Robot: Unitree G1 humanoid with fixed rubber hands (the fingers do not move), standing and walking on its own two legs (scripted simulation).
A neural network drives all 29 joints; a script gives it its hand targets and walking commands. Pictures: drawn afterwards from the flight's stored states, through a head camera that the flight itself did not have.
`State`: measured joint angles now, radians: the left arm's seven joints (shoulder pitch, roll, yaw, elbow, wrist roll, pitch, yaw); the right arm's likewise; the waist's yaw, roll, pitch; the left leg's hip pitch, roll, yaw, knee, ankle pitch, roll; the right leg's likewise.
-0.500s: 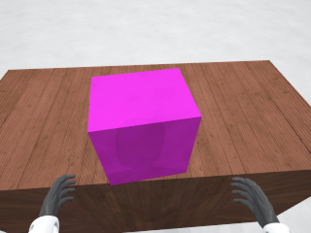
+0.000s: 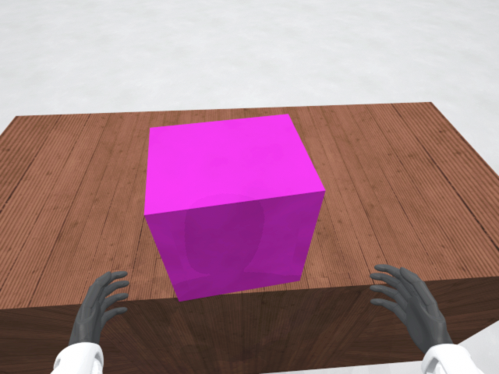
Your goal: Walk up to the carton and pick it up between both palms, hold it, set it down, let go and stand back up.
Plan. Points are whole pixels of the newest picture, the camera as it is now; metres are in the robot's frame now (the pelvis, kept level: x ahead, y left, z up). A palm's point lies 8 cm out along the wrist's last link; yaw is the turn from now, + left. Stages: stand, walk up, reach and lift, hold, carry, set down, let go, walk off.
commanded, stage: reach and lift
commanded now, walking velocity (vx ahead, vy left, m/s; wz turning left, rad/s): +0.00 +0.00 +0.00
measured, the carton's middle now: (231, 211) +0.40 +0.05 +0.05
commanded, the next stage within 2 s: none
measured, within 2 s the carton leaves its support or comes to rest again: neither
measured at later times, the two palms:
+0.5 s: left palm (83, 273) +0.26 +0.25 +0.08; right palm (406, 249) +0.28 -0.21 +0.10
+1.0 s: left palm (88, 209) +0.33 +0.24 +0.14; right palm (394, 185) +0.36 -0.20 +0.15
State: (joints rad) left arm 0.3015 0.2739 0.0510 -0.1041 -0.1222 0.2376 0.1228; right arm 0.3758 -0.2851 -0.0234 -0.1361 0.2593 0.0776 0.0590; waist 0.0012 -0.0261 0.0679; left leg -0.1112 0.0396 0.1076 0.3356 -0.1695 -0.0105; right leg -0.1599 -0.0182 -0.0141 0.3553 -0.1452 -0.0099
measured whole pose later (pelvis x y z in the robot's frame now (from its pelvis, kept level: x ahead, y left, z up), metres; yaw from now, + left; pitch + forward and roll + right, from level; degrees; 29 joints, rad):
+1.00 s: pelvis +0.01 +0.00 +0.00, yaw +0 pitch -2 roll +1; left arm -0.28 0.27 0.23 -0.22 -0.15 0.81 0.11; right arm -0.39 -0.41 0.00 0.09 0.43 0.44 -0.03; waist 0.00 -0.03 0.06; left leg -0.12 0.04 0.11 0.33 -0.18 -0.01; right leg -0.17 -0.02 -0.01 0.37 -0.17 -0.01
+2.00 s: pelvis +0.02 +0.00 +0.00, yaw +0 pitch +5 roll +0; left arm -0.53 0.30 0.23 0.37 -0.15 0.39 0.06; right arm -0.61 -0.42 0.10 0.60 0.48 0.20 -0.01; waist 0.00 -0.03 0.03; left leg -0.25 0.04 0.11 0.34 -0.18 -0.01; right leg -0.29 -0.02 -0.01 0.34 -0.15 0.00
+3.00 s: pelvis +0.02 +0.00 +0.00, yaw +0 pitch +8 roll +0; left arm -0.49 0.17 0.18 0.46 -0.15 0.23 0.10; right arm -0.59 -0.21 0.11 0.67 0.34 0.04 -0.06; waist 0.02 -0.01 -0.03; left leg -0.32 0.06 0.11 0.36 -0.17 -0.01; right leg -0.34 0.00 -0.01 0.32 -0.12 0.00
